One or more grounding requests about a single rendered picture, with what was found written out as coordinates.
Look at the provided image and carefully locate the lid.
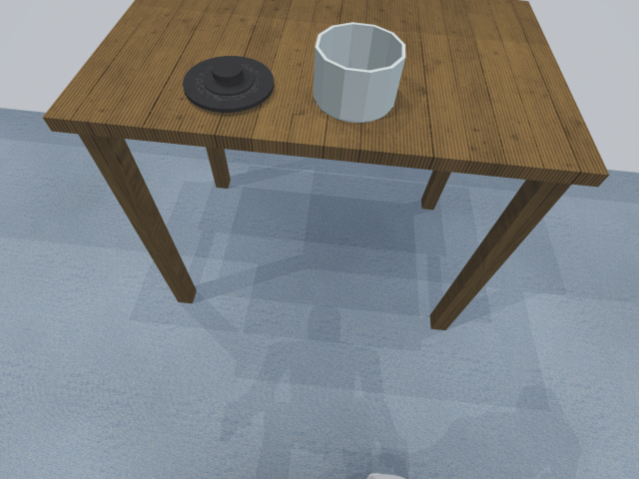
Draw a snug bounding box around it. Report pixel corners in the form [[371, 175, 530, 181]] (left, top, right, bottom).
[[183, 56, 274, 113]]

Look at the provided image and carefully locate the knob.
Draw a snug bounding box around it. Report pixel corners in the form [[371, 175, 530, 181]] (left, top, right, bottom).
[[212, 60, 243, 83]]

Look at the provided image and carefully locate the table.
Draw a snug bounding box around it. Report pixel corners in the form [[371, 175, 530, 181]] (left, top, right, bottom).
[[42, 0, 609, 330]]

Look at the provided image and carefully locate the pot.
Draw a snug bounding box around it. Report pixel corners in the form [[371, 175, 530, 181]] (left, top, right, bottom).
[[314, 22, 405, 123]]

